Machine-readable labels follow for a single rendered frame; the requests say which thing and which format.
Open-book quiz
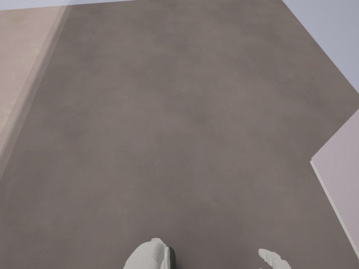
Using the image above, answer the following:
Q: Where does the fridge door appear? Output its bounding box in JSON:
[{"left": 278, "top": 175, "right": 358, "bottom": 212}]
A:
[{"left": 311, "top": 109, "right": 359, "bottom": 252}]

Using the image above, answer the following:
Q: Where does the robot right hand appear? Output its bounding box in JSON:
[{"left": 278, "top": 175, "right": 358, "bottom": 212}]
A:
[{"left": 259, "top": 249, "right": 291, "bottom": 269}]

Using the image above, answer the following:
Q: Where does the robot left thigh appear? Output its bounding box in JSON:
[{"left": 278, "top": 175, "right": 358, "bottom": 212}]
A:
[{"left": 123, "top": 241, "right": 170, "bottom": 269}]

